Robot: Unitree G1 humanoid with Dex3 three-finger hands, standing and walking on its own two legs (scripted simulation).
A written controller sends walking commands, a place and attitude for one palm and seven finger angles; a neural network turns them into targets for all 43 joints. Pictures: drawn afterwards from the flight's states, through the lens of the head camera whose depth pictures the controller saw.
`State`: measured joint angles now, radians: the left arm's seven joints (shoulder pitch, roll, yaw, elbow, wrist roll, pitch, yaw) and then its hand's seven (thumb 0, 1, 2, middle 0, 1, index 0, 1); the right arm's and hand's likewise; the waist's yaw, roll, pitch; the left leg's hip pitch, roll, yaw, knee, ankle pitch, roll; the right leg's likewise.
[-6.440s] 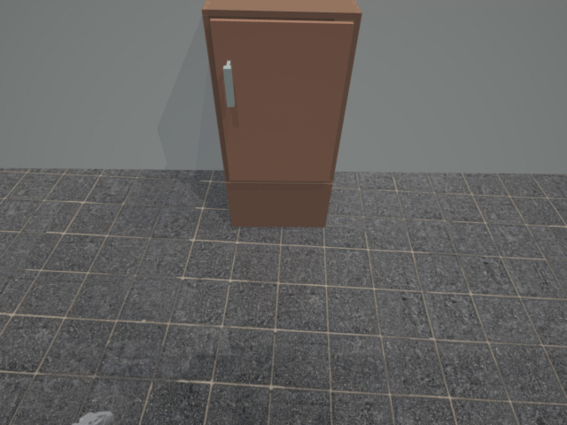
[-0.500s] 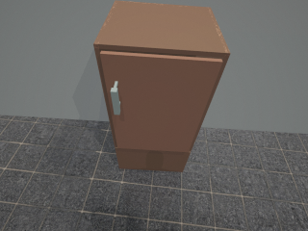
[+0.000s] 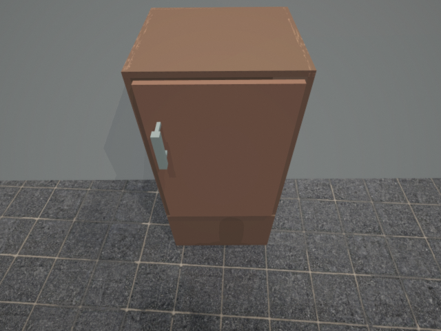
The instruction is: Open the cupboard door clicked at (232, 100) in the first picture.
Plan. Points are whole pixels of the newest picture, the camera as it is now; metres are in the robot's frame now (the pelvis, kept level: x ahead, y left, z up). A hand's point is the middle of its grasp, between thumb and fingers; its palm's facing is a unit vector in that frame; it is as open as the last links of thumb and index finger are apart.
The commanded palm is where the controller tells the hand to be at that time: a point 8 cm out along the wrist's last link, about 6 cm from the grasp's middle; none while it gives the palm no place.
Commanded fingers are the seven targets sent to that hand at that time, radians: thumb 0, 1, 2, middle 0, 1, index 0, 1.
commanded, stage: come to a stop and stand still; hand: left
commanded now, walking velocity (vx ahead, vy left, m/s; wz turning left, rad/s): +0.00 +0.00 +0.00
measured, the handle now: (160, 145) +0.56 +0.19 -0.03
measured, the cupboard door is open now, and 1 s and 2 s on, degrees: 0 0 0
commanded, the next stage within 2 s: look again from close up in 1.08 s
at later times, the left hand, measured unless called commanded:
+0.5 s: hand out of the picture +0.05 +0.18 -0.17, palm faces -0.02 -0.97 -0.25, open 7.4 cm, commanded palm none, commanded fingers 0.00 0.90 0.90 -0.20 -0.30 -0.20 -0.30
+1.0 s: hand out of the picture +0.07 +0.16 -0.17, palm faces -0.01 -0.97 -0.24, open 7.4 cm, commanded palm none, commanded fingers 0.00 0.90 0.90 -0.20 -0.30 -0.20 -0.30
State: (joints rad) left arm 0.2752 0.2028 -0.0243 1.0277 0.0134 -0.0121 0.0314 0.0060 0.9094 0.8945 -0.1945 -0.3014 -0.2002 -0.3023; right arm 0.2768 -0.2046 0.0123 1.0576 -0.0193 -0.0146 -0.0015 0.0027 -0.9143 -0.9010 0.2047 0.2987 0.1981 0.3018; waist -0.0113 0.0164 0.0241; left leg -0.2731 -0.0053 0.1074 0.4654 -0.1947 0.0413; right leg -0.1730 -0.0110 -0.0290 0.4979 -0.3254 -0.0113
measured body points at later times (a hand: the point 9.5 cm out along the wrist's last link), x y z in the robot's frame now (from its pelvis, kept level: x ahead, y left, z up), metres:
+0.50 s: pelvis +0.03 -0.02 +0.00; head +0.04 -0.02 +0.45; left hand +0.06 +0.23 -0.15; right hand +0.08 -0.27 -0.15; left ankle +0.04 +0.09 -0.74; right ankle -0.04 -0.11 -0.74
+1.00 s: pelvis +0.05 -0.04 +0.00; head +0.06 -0.04 +0.45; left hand +0.07 +0.21 -0.15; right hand +0.09 -0.28 -0.15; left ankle +0.04 +0.09 -0.74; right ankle -0.04 -0.11 -0.74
